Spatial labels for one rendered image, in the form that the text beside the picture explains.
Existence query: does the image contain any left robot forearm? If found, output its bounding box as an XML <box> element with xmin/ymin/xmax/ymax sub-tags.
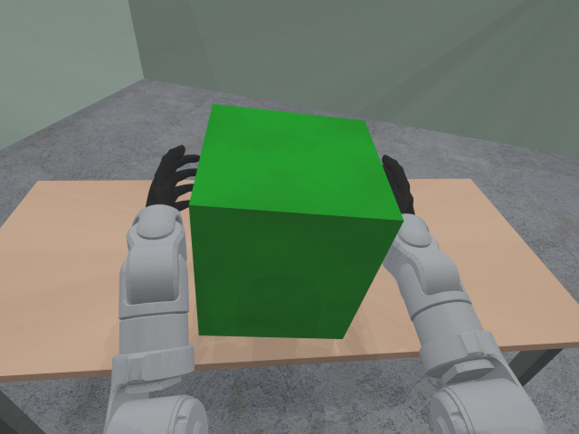
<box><xmin>103</xmin><ymin>204</ymin><xmax>195</xmax><ymax>434</ymax></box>

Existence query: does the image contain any left robot hand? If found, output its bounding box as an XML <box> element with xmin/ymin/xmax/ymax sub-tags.
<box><xmin>146</xmin><ymin>145</ymin><xmax>200</xmax><ymax>212</ymax></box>

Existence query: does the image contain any robot left upper arm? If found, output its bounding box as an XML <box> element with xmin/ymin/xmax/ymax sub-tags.
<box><xmin>106</xmin><ymin>395</ymin><xmax>208</xmax><ymax>434</ymax></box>

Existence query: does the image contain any right robot forearm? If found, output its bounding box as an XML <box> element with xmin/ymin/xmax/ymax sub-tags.
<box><xmin>382</xmin><ymin>213</ymin><xmax>547</xmax><ymax>434</ymax></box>

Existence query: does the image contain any table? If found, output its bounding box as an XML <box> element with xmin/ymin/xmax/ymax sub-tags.
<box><xmin>0</xmin><ymin>179</ymin><xmax>579</xmax><ymax>434</ymax></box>

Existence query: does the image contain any right robot hand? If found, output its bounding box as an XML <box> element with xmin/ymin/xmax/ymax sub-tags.
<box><xmin>382</xmin><ymin>155</ymin><xmax>415</xmax><ymax>215</ymax></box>

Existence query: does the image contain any robot right upper arm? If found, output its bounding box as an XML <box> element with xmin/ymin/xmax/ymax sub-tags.
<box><xmin>431</xmin><ymin>378</ymin><xmax>545</xmax><ymax>434</ymax></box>

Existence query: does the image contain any carton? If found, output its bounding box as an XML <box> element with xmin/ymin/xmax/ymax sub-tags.
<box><xmin>189</xmin><ymin>104</ymin><xmax>403</xmax><ymax>339</ymax></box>

